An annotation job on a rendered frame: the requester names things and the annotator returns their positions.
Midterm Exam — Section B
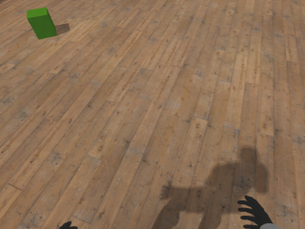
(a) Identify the robot right hand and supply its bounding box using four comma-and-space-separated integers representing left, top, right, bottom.
237, 196, 273, 229

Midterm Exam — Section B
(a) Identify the carton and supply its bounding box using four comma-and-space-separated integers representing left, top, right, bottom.
27, 7, 57, 39

